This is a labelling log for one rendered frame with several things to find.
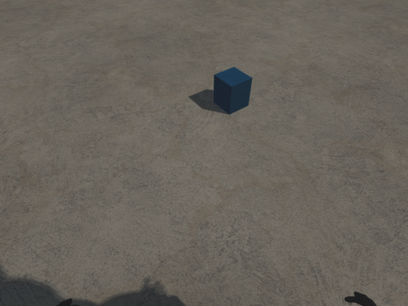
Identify carton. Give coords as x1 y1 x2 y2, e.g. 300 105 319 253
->
214 67 252 114

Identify robot right hand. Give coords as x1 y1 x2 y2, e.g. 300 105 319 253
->
344 291 377 306

